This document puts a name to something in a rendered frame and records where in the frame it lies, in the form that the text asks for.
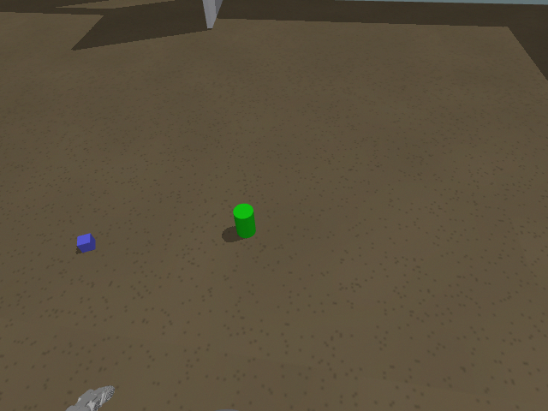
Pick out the left robot hand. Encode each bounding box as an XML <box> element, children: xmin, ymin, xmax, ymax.
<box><xmin>65</xmin><ymin>385</ymin><xmax>115</xmax><ymax>411</ymax></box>

